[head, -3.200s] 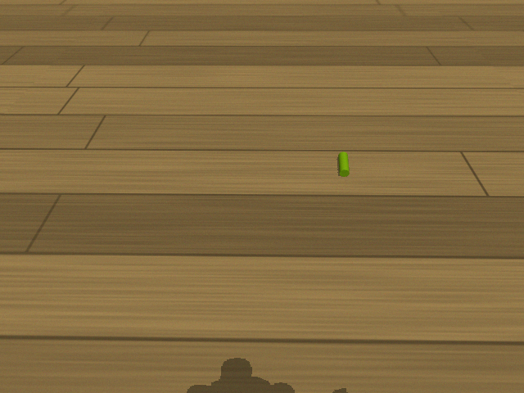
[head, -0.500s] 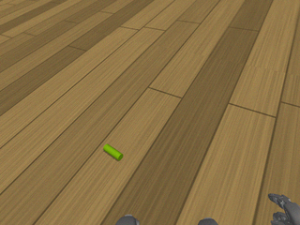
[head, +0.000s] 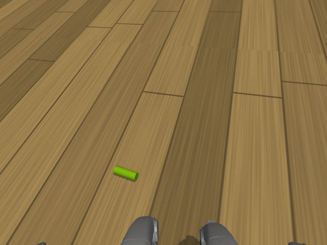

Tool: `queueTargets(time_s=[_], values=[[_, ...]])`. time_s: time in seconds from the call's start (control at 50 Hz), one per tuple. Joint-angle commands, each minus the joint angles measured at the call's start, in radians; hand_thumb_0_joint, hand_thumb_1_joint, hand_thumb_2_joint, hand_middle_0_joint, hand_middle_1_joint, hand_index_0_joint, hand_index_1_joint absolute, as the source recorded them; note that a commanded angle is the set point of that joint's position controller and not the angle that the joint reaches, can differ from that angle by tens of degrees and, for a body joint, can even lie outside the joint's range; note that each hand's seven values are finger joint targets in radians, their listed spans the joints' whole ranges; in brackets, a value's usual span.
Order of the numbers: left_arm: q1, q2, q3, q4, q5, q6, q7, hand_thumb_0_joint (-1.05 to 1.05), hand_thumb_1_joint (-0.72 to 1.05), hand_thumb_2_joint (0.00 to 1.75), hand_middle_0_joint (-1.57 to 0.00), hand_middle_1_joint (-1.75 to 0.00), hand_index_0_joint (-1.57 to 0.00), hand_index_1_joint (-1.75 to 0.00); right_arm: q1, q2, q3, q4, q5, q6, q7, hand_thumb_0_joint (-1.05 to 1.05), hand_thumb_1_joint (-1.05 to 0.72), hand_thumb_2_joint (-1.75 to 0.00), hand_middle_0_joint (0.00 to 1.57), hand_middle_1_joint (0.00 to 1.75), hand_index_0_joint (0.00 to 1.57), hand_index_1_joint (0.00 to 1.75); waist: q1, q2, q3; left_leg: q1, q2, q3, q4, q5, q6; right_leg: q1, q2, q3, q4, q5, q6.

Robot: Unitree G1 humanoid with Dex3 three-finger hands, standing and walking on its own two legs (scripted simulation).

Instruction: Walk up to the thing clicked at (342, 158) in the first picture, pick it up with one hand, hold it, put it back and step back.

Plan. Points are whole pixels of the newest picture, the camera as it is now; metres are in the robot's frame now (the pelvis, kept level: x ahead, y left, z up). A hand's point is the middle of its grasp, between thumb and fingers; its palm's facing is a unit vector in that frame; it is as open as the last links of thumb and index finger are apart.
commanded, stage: walk up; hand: left
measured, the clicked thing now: (125, 172) +0.61 +0.31 -0.70
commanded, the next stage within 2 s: none
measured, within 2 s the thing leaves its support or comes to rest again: neither
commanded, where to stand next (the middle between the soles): +0.07 +0.23 m, yaw -26 degrees
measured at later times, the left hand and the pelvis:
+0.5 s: hand out of the picture +0.10 +0.56 -0.12, palm faces -0.25 -0.80 -0.55, open 7.3 cm; pelvis -0.03 +0.27 +0.01, yaw -13 degrees
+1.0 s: hand out of the picture +0.18 +0.51 -0.10, palm faces -0.48 -0.77 -0.42, open 7.3 cm; pelvis -0.02 +0.31 +0.04, yaw -26 degrees
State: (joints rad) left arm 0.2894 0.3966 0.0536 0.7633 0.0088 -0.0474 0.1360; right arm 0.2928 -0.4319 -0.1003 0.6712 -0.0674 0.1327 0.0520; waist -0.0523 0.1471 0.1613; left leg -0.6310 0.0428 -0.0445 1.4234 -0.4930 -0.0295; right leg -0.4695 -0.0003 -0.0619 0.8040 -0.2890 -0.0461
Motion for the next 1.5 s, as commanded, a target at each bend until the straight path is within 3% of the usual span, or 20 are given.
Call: queueTargets(time_s=[0.0, 0.16, 0.22, 0.24, 0.26, 0.28, 0.3, 0.36, 0.46, 0.54, 0.6, 0.8, 0.96, 1.1, 1.14, 1.16, 1.18, 1.26, 1.36, 1.48], values=[[0.035, 0.359, 0.135, -0.072, 0.025, -0.031, 0.016, 0.00, 0.90, 0.90, -0.20, -0.30, -0.20, -0.30, 0.015, -0.215, -0.081, -0.111, -0.008, -0.027, 0.016, 0.00, -0.90, -0.90, 0.20, 0.30, 0.20, 0.30, 0.006, -0.225, -0.101, -0.009, 0.074, -0.083, 0.006, 0.097, 0.031, -0.055, -0.236, 0.385, -0.335, -0.248, -0.158], [0.077, 0.439, 0.163, -0.053, 0.047, -0.025, 0.002, 0.00, 0.90, 0.90, -0.20, -0.30, -0.20, -0.30, -0.054, -0.218, -0.085, -0.128, 0.005, -0.021, 0.035, 0.00, -0.90, -0.90, 0.20, 0.30, 0.20, 0.30, 0.071, -0.391, -0.122, 0.093, 0.054, 0.033, -0.337, -0.070, 0.044, -0.111, -0.183, 0.451, -0.257, -0.326, -0.145], [-0.025, 0.401, 0.144, -0.061, 0.037, -0.015, 0.003, 0.00, 0.90, 0.90, -0.20, -0.30, -0.20, -0.30, 0.168, -0.227, -0.108, -0.051, 0.005, -0.035, 0.028, 0.00, -0.90, -0.90, 0.20, 0.30, 0.20, 0.30, -0.056, -0.298, -0.221, 0.380, -0.012, 0.102, -0.634, -0.070, 0.063, -0.204, -0.134, 0.328, -0.103, -0.239, -0.061], [-0.018, 0.315, 0.122, -0.055, 0.034, -0.007, 0.008, 0.00, 0.90, 0.90, -0.20, -0.30, -0.20, -0.30, 0.254, -0.254, -0.121, -0.027, -0.011, -0.046, 0.017, 0.00, -0.90, -0.90, 0.20, 0.30, 0.20, 0.30, -0.117, -0.063, -0.199, 0.439, 0.044, -0.042, -0.861, -0.176, 0.076, -0.331, -0.008, 0.211, 0.209, -0.246, -0.022], [-0.032, 0.216, 0.089, -0.072, 0.015, -0.010, 0.023, 0.00, 0.90, 0.90, -0.20, -0.30, -0.20, -0.30, 0.156, -0.357, -0.127, -0.057, -0.015, -0.056, 0.006, 0.00, -0.90, -0.90, 0.20, 0.30, 0.20, 0.30, -0.084, 0.230, -0.134, 0.339, 0.290, -0.438, -1.007, -0.087, 0.138, -0.531, 0.165, 0.080, 0.503, -0.345, 0.029], [-0.091, 0.290, 0.091, -0.075, 0.031, -0.019, 0.046, 0.00, 0.90, 0.90, -0.20, -0.30, -0.20, -0.30, 0.001, -0.439, -0.129, -0.081, 0.011, -0.062, -0.003, 0.00, -0.90, -0.90, 0.20, 0.30, 0.20, 0.30, -0.050, 0.232, -0.069, 0.170, 0.398, -0.682, -1.147, -0.167, 0.249, -0.469, 0.072, 0.154, 0.591, -0.311, 0.002], [-0.083, 0.338, 0.094, -0.049, 0.031, -0.022, 0.040, 0.00, 0.90, 0.90, -0.20, -0.30, -0.20, -0.30, -0.123, -0.426, -0.120, -0.110, 0.020, -0.067, -0.008, 0.00, -0.90, -0.90, 0.20, 0.30, 0.20, 0.30, -0.014, 0.147, -0.014, 0.058, 0.445, -0.711, -1.167, -0.269, 0.307, -0.392, 0.011, 0.136, 0.628, -0.253, 0.001], [0.061, 0.313, 0.104, 0.072, -0.025, -0.008, 0.015, 0.00, 0.90, 0.90, -0.20, -0.30, -0.20, -0.30, -0.125, -0.234, -0.085, -0.098, -0.012, -0.074, -0.025, 0.00, -0.90, -0.90, 0.20, 0.30, 0.20, 0.30, 0.022, -0.047, 0.017, 0.210, 0.176, -0.230, -0.990, 0.009, 0.074, -0.370, 0.035, 0.163, 0.564, -0.123, 0.014], [0.041, 0.240, 0.074, 0.048, -0.010, -0.009, -0.033, 0.00, 0.90, 0.90, -0.20, -0.30, -0.20, -0.30, 0.030, -0.227, -0.071, -0.017, 0.014, -0.111, -0.040, 0.00, -0.90, -0.90, 0.20, 0.30, 0.20, 0.30, -0.014, 0.026, -0.146, 0.583, 0.215, -0.216, -0.917, 0.278, 0.124, -0.325, 0.014, 0.135, 0.339, -0.133, 0.024], [-0.008, 0.241, 0.067, 0.025, 0.017, 0.008, -0.073, 0.00, 0.90, 0.90, -0.20, -0.30, -0.20, -0.30, 0.095, -0.230, -0.060, 0.032, 0.049, -0.155, -0.065, 0.00, -0.90, -0.90, 0.20, 0.30, 0.20, 0.30, -0.012, -0.119, -0.157, 0.618, 0.327, -0.340, -1.030, 0.144, 0.077, -0.304, 0.016, 0.233, 0.318, -0.114, 0.020], [0.008, 0.230, 0.058, 0.038, 0.012, 0.015, -0.092, 0.00, 0.90, 0.90, -0.20, -0.30, -0.20, -0.30, 0.084, -0.212, -0.052, 0.059, 0.052, -0.177, -0.075, 0.00, -0.90, -0.90, 0.20, 0.30, 0.20, 0.30, -0.004, -0.113, -0.143, 0.628, 0.304, -0.259, -1.092, 0.201, -0.019, -0.270, 0.015, 0.225, 0.277, -0.048, 0.020], [-0.006, 0.197, 0.041, 0.078, -0.014, 0.047, -0.096, 0.00, 0.90, 0.90, -0.20, -0.30, -0.20, -0.30, 0.093, -0.184, -0.049, 0.093, 0.024, -0.168, -0.065, 0.00, -0.90, -0.90, 0.20, 0.30, 0.20, 0.30, -0.028, -0.002, -0.076, 0.594, 0.197, 0.059, -1.183, 0.386, -0.096, -0.130, 0.003, 0.104, 0.152, 0.018, 0.027], [-0.056, 0.205, 0.048, 0.085, 0.010, 0.064, -0.108, 0.00, 0.90, 0.90, -0.20, -0.30, -0.20, -0.30, 0.027, -0.188, -0.048, 0.093, 0.030, -0.153, -0.054, 0.00, -0.90, -0.90, 0.20, 0.30, 0.20, 0.30, -0.011, -0.085, -0.044, 0.471, 0.283, 0.075, -1.242, -0.018, -0.021, -0.019, -0.042, 0.062, 0.027, -0.043, 0.019], [-0.025, 0.182, 0.051, 0.100, 0.020, 0.037, -0.119, 0.00, 0.90, 0.90, -0.20, -0.30, -0.20, -0.30, -0.049, -0.182, -0.035, 0.112, 0.034, -0.152, -0.046, 0.00, -0.90, -0.90, 0.20, 0.30, 0.20, 0.30, 0.056, -0.163, -0.079, 0.372, 0.328, 0.129, -1.077, 0.079, 0.065, 0.222, -0.072, 0.045, -0.228, -0.045, -0.027], [0.065, 0.250, 0.075, 0.131, 0.021, 0.009, -0.104, 0.00, 0.90, 0.90, -0.20, -0.30, -0.20, -0.30, -0.044, -0.124, -0.010, 0.113, 0.033, -0.148, -0.041, 0.00, -0.90, -0.90, 0.20, 0.30, 0.20, 0.30, 0.119, -0.386, -0.123, 0.174, 0.163, 0.239, -0.715, 0.103, 0.010, 0.434, -0.164, 0.335, -0.438, -0.115, -0.096], [0.060, 0.305, 0.086, 0.119, 0.017, 0.005, -0.093, 0.00, 0.90, 0.90, -0.20, -0.30, -0.20, -0.30, -0.043, -0.095, 0.005, 0.109, 0.031, -0.141, -0.037, 0.00, -0.90, -0.90, 0.20, 0.30, 0.20, 0.30, 0.119, -0.446, -0.098, -0.002, 0.027, 0.212, -0.550, -0.087, -0.038, 0.466, -0.310, 0.617, -0.513, -0.189, -0.194], [0.055, 0.320, 0.085, 0.113, 0.022, 0.013, -0.088, 0.00, 0.90, 0.90, -0.20, -0.30, -0.20, -0.30, -0.094, -0.154, -0.012, 0.099, 0.027, -0.135, -0.042, 0.00, -0.90, -0.90, 0.20, 0.30, 0.20, 0.30, 0.134, -0.365, -0.062, 0.026, 0.045, 0.058, -0.439, -0.139, -0.033, 0.322, -0.391, 0.745, -0.556, -0.296, -0.275], [-0.088, 0.228, 0.055, 0.087, 0.004, -0.019, -0.079, 0.00, 0.90, 0.90, -0.20, -0.30, -0.20, -0.30, -0.003, -0.135, 0.001, 0.194, 0.068, -0.135, -0.036, 0.00, -0.90, -0.90, 0.20, 0.30, 0.20, 0.30, 0.047, -0.216, -0.118, 0.091, 0.015, -0.039, -0.478, 0.029, 0.022, 0.406, -0.240, 0.364, -0.488, 0.169, -0.133], [-0.104, 0.192, 0.044, 0.107, 0.022, -0.010, -0.097, 0.00, 0.90, 0.90, -0.20, -0.30, -0.20, -0.30, -0.032, -0.104, 0.027, 0.232, 0.074, -0.152, -0.061, 0.00, -0.90, -0.90, 0.20, 0.30, 0.20, 0.30, 0.061, -0.297, -0.151, 0.247, -0.013, 0.033, -0.665, 0.138, 0.011, 0.341, -0.169, 0.143, -0.347, 0.664, -0.101], [-0.137, 0.197, 0.044, 0.096, -0.009, 0.042, -0.109, 0.00, 0.90, 0.90, -0.20, -0.30, -0.20, -0.30, -0.017, -0.122, 0.011, 0.275, 0.056, -0.179, -0.090, 0.00, -0.90, -0.90, 0.20, 0.30, 0.20, 0.30, 0.033, -0.268, -0.191, 0.482, -0.036, 0.103, -0.946, 0.503, 0.049, 0.219, -0.136, 0.085, -0.120, 0.594, -0.052]])
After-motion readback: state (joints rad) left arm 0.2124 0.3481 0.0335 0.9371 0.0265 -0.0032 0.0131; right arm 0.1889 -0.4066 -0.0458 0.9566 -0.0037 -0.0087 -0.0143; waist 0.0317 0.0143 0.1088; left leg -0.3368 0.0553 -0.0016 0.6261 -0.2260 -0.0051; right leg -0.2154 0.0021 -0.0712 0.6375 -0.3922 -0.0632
